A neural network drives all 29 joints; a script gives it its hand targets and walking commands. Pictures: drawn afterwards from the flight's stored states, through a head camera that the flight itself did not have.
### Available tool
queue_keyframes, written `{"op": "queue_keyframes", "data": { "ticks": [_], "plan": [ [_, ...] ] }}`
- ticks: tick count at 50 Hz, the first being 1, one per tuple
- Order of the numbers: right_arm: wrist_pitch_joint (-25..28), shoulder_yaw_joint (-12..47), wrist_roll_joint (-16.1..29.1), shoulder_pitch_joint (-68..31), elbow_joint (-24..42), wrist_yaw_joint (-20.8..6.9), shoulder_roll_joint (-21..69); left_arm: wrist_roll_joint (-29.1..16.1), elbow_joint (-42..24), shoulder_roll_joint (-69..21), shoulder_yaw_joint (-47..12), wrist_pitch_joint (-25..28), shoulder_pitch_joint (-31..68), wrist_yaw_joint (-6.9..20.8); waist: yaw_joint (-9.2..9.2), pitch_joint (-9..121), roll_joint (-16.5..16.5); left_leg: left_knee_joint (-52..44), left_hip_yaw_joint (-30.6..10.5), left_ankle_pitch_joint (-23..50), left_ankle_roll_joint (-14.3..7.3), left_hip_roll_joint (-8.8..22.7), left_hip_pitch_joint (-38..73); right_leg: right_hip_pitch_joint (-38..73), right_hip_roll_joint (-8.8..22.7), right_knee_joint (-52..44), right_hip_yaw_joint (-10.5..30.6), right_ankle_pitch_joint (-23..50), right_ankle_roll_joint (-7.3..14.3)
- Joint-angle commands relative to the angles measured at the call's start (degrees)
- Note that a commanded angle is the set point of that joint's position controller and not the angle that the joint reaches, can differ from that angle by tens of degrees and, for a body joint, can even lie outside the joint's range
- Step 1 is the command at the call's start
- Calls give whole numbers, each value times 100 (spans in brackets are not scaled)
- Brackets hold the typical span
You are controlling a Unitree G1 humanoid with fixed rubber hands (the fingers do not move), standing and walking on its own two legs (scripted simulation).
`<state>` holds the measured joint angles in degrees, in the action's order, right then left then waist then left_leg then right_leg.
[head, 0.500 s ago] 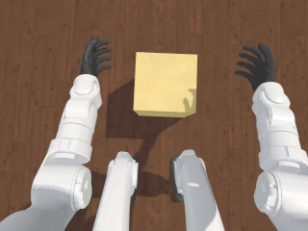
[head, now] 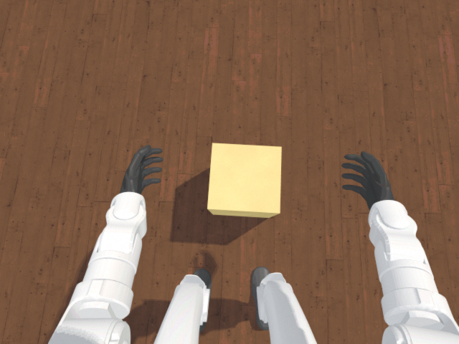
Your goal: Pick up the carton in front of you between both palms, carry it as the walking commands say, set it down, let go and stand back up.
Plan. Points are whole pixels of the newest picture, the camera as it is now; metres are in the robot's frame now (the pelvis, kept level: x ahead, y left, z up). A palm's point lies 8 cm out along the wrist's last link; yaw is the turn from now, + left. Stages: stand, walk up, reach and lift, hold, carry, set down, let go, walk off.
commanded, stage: let go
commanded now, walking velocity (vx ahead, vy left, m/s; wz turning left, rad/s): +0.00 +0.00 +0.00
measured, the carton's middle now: (243, 184) +0.46 -0.04 -0.56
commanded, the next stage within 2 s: stand in 0.96 s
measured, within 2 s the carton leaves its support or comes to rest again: neither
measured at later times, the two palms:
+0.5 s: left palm (45, 282) +0.24 +0.23 +0.01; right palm (427, 295) +0.23 -0.23 +0.01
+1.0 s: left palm (25, 312) +0.21 +0.25 +0.01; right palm (432, 314) +0.21 -0.23 +0.02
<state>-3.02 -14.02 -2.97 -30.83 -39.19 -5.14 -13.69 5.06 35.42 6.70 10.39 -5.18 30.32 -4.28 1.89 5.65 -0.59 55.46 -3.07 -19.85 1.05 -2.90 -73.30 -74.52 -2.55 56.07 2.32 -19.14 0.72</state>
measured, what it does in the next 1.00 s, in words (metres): rises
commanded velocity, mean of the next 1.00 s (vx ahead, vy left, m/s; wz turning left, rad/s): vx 0.00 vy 0.00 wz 0.00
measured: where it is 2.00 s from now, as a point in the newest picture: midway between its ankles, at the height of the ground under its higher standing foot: (231, 309)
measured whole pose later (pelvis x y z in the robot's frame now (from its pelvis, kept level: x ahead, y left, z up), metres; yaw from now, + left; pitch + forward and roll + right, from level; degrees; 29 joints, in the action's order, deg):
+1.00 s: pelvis +0.05 +0.02 +0.09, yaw -1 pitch -4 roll +0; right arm -8.7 -2.2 -1.8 11.7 -25.7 -1.9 -13.0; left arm 1.4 27.9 12.5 1.9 -5.7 -12.3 1.6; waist 0.1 -4.9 -0.4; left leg 27.7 -2.6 -17.0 -1.1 -1.9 -6.3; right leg -6.9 -1.7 26.9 3.2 -15.7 0.0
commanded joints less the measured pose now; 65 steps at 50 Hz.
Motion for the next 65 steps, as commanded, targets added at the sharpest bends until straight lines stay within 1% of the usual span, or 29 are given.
{"op": "queue_keyframes", "data": {
  "ticks": [1, 7, 12, 16, 21, 23, 26, 29, 33, 36, 40, 46, 47, 48, 49, 50, 51, 52, 53, 55, 59, 65],
  "plan": [
    [193, 61, 81, 75, 894, 13, -680, -94, -903, 445, -89, 234, -7, 64, 125, 4180, 196, -719, 305, 1659, 115, -103, 2465, 3938, 24, -704, -43, 2582, -130],
    [411, 399, 328, 1468, 994, 61, -415, -226, -799, 549, -223, 513, -1399, 268, 5, 3388, 272, -1266, 251, 1889, 74, -74, 2806, 5088, 124, -1117, 153, 3371, -148],
    [543, 615, 408, 2617, 1144, 140, -330, -281, -808, 661, -331, 674, -2491, 397, -44, 2765, 287, -1773, 204, 2162, 28, -44, 3541, 5810, 182, -1596, 229, 3834, -175],
    [618, 763, 431, 3370, 1397, 191, -304, -329, -1007, 768, -433, 775, -3172, 481, -74, 2151, 220, -2262, 149, 2356, 9, -3, 4477, 6167, 168, -2134, 187, 3733, -194],
    [586, 915, 426, 4060, 1690, 208, -316, -410, -1257, 864, -548, 778, -3866, 567, -111, 1137, 21, -2958, 84, 2500, 14, 59, 5715, 6505, 80, -2901, 47, 3100, -193],
    [514, 955, 411, 4175, 1767, 192, -343, -444, -1346, 881, -586, 715, -4030, 601, -146, 737, -55, -3168, 75, 2425, 18, 77, 6026, 6575, 44, -3136, -9, 2712, -171],
    [333, 1008, 396, 4227, 1864, 148, -365, -494, -1483, 935, -660, 549, -4134, 679, -181, 163, -116, -3398, 92, 2033, 13, 121, 6292, 6639, 24, -3383, -72, 2064, -139],
    [109, 1014, 345, 4225, 1911, 105, -378, -527, -1555, 978, -713, 331, -4157, 753, -185, -348, -99, -3539, 113, 1568, 2, 161, 6382, 6725, 17, -3500, -141, 1535, -129],
    [-174, 981, 266, 4101, 1948, 65, -407, -517, -1611, 989, -727, 56, -4058, 821, -167, -858, -30, -3610, 136, 1050, -23, 203, 6335, 6858, -5, -3499, -218, 1048, -117],
    [-342, 956, 203, 4084, 1980, 55, -420, -481, -1649, 996, -692, -103, -4017, 839, -151, -998, -3, -3606, 137, 940, -40, 209, 6353, 6984, -26, -3434, -245, 990, -117],
    [-451, 926, 152, 4114, 2018, 62, -429, -424, -1673, 999, -646, -210, -4063, 819, -158, -987, -29, -3556, 122, 1162, -40, 186, 6483, 7107, -44, -3370, -236, 1183, -116],
    [-470, 937, 162, 4059, 2085, 62, -373, -390, -1697, 1015, -628, -242, -4030, 814, -199, -930, -51, -3498, 134, 1400, -39, 154, 6660, 7154, -20, -3360, -202, 1360, -123],
    [-789, 904, 29, 3827, 2374, 211, -587, -509, -1386, 1003, -625, -68, -4306, 712, -252, -534, 174, -3306, 95, 1848, -46, 176, 7022, 7074, -156, -3189, -254, 1311, -160],
    [-857, 961, 73, 4016, 2321, 268, -514, -440, -1511, 1046, -619, -33, -4238, 663, -243, -658, 47, -3239, 117, 1957, -27, 156, 6969, 6966, -137, -3195, -247, 1257, -158],
    [-411, 833, 130, 3885, 1388, 537, -1053, -285, -692, 1731, -473, 134, -4118, 402, -254, -764, -112, -2987, 11, 1425, 15, 396, 6086, 6383, 347, -3180, -7, 1309, -237],
    [-204, 837, 100, 4024, 1338, 615, -1017, -252, -670, 1776, -494, 220, -4214, 313, -210, -690, -33, -2964, -32, 1178, -2, 390, 6180, 6340, 417, -3182, 129, 1261, -173],
    [-83, 880, 68, 4015, 1218, 629, -941, -224, -583, 1713, -520, 277, -4149, 294, -178, -620, 4, -2989, -93, 807, -13, 415, 6135, 6188, 453, -3219, 217, 930, -143],
    [13, 900, 60, 3992, 1134, 624, -935, -206, -530, 1686, -537, 323, -4085, 290, -180, -597, -2, -3038, -160, 566, -32, 441, 6134, 6114, 475, -3266, 270, 676, -122],
    [76, 918, 55, 3952, 1043, 619, -925, -206, -457, 1661, -554, 358, -4032, 281, -189, -570, 8, -3046, -223, 479, -54, 460, 6130, 6086, 475, -3263, 298, 564, -104],
    [156, 942, 55, 3876, 882, 595, -991, -229, -280, 1690, -572, 421, -3990, 307, -205, -420, -25, -3017, -291, 817, -87, 508, 6189, 6169, 496, -3201, 308, 866, -81],
    [253, 964, 56, 3919, 577, 626, -1123, -253, 47, 1786, -586, 497, -4005, 282, -208, -305, 32, -2958, -337, 1503, -108, 569, 6328, 6296, 545, -3141, 330, 1485, -76],
    [316, 992, 69, 3978, 211, 671, -1316, -279, 417, 1948, -610, 536, -3986, 253, -191, -288, 38, -3004, -406, 1929, -139, 640, 6452, 6472, 594, -3170, 356, 1841, -48]
  ]
}}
